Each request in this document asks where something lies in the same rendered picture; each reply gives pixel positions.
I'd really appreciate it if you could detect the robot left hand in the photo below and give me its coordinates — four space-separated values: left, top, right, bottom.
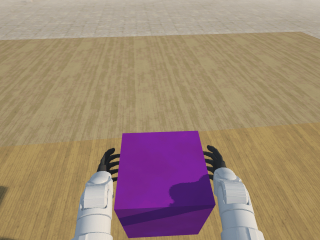
97 148 120 182

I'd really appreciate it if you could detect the robot right hand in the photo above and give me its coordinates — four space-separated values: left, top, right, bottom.
203 145 227 180

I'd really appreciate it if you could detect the carton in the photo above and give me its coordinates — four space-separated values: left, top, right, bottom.
114 130 216 238

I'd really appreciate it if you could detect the right robot forearm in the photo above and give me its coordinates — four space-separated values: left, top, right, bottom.
213 167 265 240

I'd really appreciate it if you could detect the left robot forearm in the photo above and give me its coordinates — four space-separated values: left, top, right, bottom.
71 171 114 240

